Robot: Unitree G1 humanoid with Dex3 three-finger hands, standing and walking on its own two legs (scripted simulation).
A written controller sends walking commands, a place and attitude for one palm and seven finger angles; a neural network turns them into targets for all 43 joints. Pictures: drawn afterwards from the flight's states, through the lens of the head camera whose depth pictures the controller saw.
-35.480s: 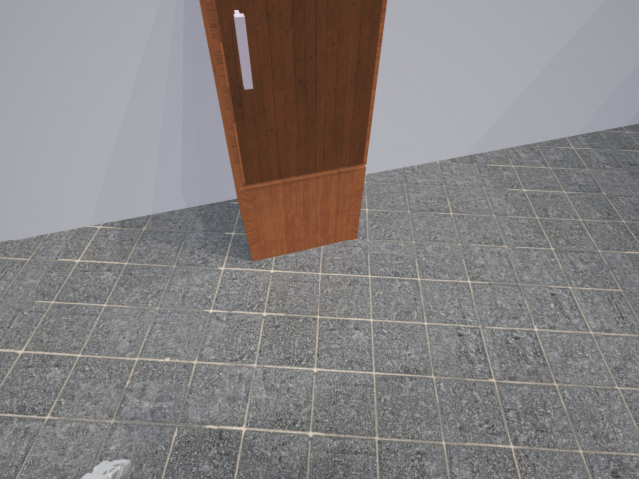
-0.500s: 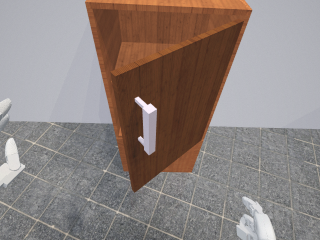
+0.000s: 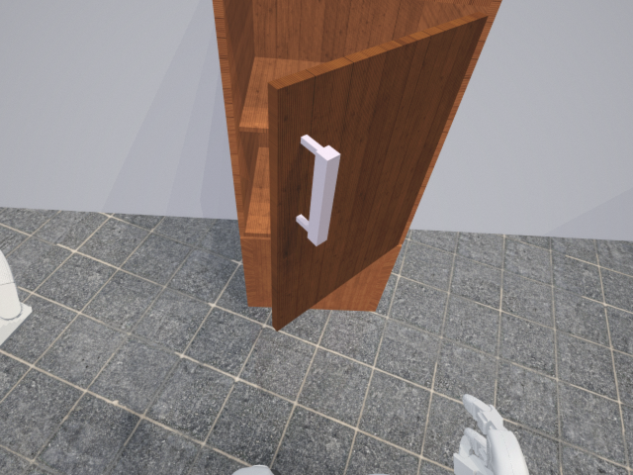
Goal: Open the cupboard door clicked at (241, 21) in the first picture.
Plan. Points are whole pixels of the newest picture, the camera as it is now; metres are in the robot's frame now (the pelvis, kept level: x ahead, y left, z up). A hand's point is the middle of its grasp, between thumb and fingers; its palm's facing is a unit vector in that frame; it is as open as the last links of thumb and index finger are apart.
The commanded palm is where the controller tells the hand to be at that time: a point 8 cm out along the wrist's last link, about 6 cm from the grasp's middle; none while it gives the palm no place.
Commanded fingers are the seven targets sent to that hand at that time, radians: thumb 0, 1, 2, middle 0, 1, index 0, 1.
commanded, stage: step back with the hand held close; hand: left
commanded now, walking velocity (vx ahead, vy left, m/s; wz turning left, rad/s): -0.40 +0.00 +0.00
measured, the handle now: (313, 193) +0.47 +0.04 +0.09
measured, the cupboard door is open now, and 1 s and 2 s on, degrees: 41 41 41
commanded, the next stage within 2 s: stop stepping back and stand still in 0.10 s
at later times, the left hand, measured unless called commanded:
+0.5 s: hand out of the picture +0.08 +0.25 +0.16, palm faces +0.45 -0.80 -0.39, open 7.4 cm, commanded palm +0.02 +0.28 +0.18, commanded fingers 0.00 0.90 0.90 -0.20 -0.30 -0.20 -0.30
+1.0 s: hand out of the picture +0.02 +0.27 +0.15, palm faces +0.44 -0.81 -0.38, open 7.4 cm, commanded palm -0.05 +0.31 +0.18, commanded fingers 0.00 0.90 0.90 -0.20 -0.30 -0.20 -0.30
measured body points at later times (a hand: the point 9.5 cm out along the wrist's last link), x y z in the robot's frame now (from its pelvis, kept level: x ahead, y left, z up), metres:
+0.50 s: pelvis -0.13 -0.01 +0.00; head -0.15 +0.00 +0.44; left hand +0.05 +0.29 +0.18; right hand +0.00 -0.28 -0.09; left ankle -0.10 +0.06 -0.73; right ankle -0.20 -0.12 -0.73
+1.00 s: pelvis -0.19 +0.01 +0.01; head -0.20 +0.02 +0.46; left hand -0.01 +0.31 +0.17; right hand -0.07 -0.25 -0.09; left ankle -0.16 +0.15 -0.71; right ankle -0.22 -0.10 -0.73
